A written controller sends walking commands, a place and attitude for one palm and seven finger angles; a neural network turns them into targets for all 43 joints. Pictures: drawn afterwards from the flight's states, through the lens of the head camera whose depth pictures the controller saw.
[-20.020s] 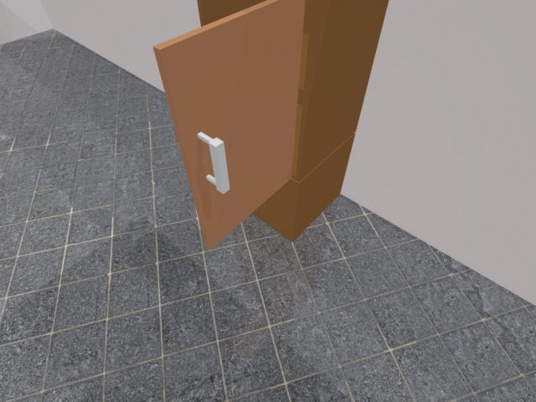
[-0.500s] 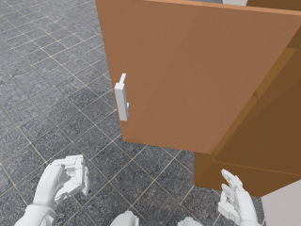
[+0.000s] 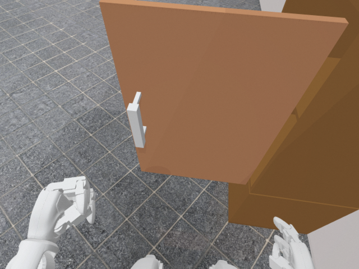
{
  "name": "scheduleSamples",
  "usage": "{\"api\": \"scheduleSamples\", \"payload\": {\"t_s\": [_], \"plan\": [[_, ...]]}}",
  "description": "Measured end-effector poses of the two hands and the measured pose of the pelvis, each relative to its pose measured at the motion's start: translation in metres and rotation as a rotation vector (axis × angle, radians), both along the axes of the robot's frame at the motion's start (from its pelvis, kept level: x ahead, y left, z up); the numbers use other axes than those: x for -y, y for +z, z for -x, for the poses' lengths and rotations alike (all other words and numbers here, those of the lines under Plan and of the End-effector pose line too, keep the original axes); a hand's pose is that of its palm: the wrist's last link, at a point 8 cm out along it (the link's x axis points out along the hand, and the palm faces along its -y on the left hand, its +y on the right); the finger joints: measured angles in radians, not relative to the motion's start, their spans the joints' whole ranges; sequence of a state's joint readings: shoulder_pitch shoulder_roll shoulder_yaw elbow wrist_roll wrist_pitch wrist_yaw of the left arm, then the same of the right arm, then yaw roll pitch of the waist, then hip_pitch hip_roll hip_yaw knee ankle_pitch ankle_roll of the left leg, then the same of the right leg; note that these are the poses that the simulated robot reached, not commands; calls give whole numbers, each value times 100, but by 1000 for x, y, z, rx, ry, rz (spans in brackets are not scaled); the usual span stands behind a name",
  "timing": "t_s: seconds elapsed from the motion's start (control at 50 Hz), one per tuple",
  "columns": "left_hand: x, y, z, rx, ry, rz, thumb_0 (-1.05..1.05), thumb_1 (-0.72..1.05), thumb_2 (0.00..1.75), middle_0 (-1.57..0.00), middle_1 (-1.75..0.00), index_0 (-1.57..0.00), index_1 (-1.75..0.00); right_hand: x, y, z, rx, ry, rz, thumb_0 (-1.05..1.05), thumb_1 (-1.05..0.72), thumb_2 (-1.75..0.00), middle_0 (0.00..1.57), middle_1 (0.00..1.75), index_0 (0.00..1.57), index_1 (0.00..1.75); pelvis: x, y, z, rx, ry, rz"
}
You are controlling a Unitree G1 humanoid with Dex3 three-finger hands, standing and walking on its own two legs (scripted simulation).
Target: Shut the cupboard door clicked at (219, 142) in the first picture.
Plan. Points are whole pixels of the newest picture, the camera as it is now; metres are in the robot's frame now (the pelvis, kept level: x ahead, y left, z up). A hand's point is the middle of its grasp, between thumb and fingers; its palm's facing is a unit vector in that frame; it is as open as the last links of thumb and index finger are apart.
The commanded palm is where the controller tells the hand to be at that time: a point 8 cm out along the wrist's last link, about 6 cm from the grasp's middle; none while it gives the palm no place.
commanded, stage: raise the hand and make a fist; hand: left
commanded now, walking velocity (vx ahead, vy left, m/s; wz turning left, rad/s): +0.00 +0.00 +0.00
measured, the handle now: (139, 121) +0.44 +0.13 +0.06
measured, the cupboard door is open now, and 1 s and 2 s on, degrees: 91 91 88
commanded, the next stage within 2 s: bring the fist close to the handle in 0.04 s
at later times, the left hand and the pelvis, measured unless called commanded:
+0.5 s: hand (116, 195) +0.26 +0.15 +0.05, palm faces -0.14 -0.99 -0.03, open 3.1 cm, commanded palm +0.25 +0.21 +0.06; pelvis -0.01 -0.01 +0.00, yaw +0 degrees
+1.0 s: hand (135, 162) +0.32 +0.12 +0.07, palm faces -0.09 -1.00 -0.02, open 3.1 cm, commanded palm +0.30 +0.17 +0.06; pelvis +0.01 -0.01 +0.00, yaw +0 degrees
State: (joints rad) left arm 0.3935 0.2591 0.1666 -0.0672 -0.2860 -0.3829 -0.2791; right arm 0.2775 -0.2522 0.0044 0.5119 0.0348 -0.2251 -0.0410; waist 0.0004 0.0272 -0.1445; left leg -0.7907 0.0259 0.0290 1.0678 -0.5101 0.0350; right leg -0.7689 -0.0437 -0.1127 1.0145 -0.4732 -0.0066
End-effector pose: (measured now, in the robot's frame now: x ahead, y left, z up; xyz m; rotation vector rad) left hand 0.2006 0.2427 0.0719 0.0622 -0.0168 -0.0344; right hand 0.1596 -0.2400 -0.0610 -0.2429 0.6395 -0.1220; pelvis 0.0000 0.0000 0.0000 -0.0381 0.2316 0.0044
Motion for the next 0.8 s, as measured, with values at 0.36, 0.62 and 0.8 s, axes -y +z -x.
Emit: {"api": "scheduleSamples", "payload": {"t_s": [0.36,0.62,0.8], "plan": [[18,-4,-17,25,-28,9,2,90,90,-130,-150,-130,-150,0,-10,-3,13,27,-23,1,-90,-90,20,30,20,30,9,-6,8,-5,9,-1],[40,-4,-55,-11,-47,32,2,90,90,-130,-150,-130,-150,9,-11,18,-55,-34,-27,1,-90,-90,20,30,20,30,8,1,1,-12,-7,-15],[62,-22,-77,-79,-100,32,2,91,90,-130,-150,-130,-150,10,-17,18,-100,-36,-26,1,-90,-90,20,30,20,30,6,1,0,-20,-8,-17]]}}
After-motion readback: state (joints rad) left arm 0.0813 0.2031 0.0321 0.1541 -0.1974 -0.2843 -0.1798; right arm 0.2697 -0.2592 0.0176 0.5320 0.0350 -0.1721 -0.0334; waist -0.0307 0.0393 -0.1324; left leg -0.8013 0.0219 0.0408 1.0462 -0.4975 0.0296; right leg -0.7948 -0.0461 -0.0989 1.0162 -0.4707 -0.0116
